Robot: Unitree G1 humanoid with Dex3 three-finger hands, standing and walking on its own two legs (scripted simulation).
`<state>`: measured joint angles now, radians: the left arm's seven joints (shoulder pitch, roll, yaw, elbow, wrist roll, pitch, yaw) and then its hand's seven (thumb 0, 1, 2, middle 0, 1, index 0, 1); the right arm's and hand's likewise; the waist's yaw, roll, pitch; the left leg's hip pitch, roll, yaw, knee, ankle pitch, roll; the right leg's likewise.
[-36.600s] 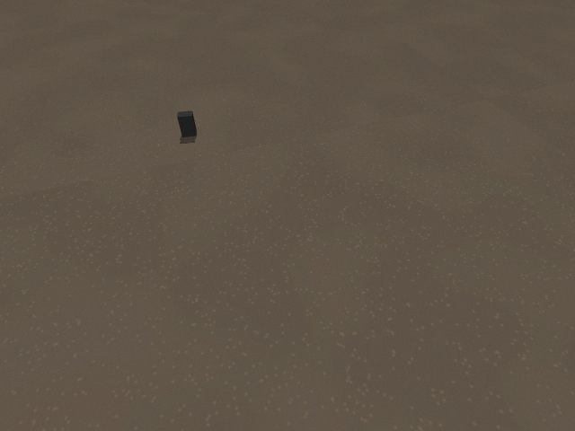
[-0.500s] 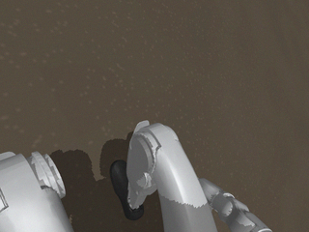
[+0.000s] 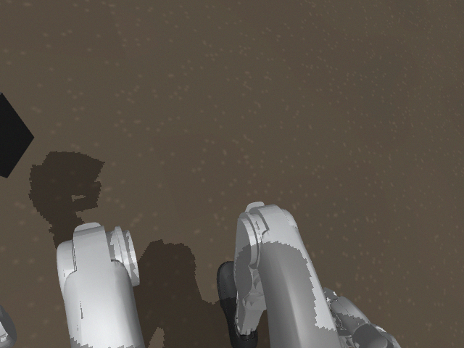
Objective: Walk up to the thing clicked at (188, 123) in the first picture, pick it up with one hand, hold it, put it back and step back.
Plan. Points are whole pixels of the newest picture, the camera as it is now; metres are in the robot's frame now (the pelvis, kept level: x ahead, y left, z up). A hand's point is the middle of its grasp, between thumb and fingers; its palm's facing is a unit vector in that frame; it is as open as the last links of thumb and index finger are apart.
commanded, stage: settle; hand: left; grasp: from above
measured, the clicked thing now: out of the picture +0.47 +0.35 -0.14
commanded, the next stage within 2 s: lift in 1.26 s
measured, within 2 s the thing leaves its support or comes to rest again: neither
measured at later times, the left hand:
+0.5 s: hand out of the picture +0.47 +0.34 -0.02, palm faces +0.46 -0.88 -0.08, open 6.2 cm
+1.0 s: hand out of the picture +0.47 +0.33 +0.01, palm faces +0.47 -0.88 -0.08, open 6.1 cm
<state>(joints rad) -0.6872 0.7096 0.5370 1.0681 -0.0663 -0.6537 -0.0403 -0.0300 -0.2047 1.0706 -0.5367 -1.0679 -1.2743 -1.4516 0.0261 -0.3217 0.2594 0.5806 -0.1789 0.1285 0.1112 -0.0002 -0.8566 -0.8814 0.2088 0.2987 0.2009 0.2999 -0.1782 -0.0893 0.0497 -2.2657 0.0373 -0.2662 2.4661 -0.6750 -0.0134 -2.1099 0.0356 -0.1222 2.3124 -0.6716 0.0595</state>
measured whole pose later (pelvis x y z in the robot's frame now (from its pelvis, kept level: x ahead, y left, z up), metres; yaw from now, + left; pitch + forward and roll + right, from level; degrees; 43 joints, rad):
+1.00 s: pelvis +0.01 -0.02 +0.04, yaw +5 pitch +33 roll -7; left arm -0.76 0.56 0.56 1.01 -0.03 -0.56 -0.05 -0.02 -0.29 1.15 -0.57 -1.10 -1.30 -1.51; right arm 0.10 -0.28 0.09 0.66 -0.12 0.10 0.06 0.00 -0.86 -0.89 0.21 0.30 0.20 0.30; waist -0.16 -0.02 -0.08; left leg -2.20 0.05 -0.17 2.29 -0.68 -0.04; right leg -2.11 0.00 -0.06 2.23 -0.70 0.04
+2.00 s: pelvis +0.02 -0.01 +0.13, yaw +8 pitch +34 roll -5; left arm -0.57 0.39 0.44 0.73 -0.09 -0.44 -0.07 -0.03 -0.37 1.13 -0.60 -1.17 -1.35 -1.55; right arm 0.13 -0.26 0.00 0.63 -0.03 0.07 0.02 0.00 -0.89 -0.89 0.21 0.30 0.20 0.30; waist -0.09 0.01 -0.18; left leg -1.95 0.05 -0.11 2.01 -0.66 -0.03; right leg -1.88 -0.02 -0.03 1.97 -0.69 0.04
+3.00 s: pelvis +0.07 +0.00 +0.36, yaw +12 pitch +15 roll -2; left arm -0.25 0.19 0.20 0.54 -0.10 -0.39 0.08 -0.04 -0.34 1.09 -0.64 -1.10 -1.25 -1.42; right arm 0.22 -0.21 0.01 0.67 -0.02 0.00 -0.04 0.01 -0.89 -0.89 0.21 0.30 0.20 0.30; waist -0.02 0.01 -0.10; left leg -0.91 0.06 -0.04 1.12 -0.48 -0.02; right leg -0.85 -0.03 -0.04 1.08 -0.49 0.03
